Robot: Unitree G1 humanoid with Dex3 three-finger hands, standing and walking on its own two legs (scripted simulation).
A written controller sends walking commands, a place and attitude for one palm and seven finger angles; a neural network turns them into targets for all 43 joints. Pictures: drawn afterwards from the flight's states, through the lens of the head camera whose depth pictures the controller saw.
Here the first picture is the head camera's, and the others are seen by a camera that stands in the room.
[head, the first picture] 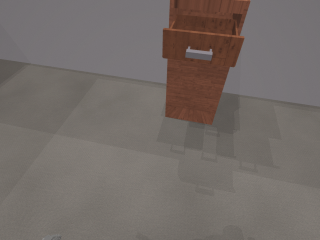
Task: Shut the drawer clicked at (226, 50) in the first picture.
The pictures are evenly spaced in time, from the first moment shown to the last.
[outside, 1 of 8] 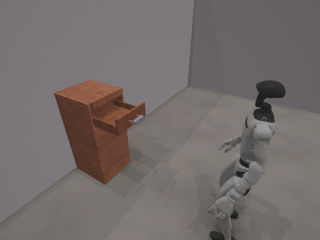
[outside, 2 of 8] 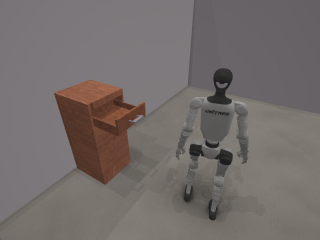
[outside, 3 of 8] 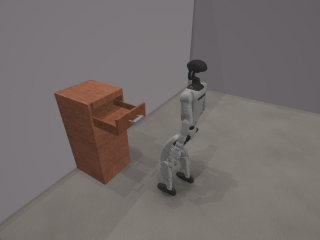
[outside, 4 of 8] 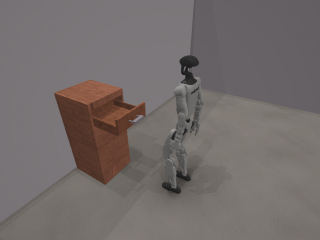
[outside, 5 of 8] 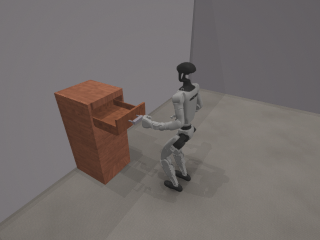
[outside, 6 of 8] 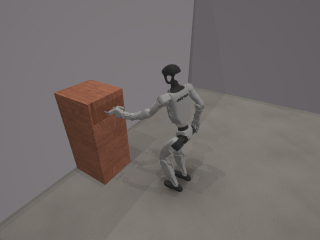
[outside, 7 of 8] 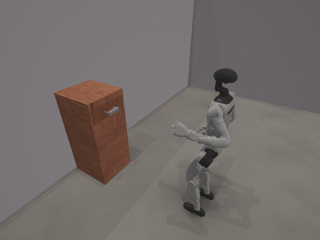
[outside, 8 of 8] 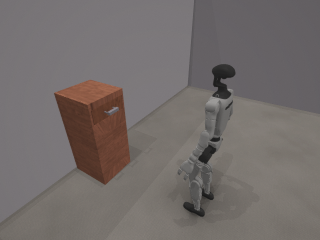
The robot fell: no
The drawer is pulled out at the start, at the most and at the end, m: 0.28 0.28 0.00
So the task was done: yes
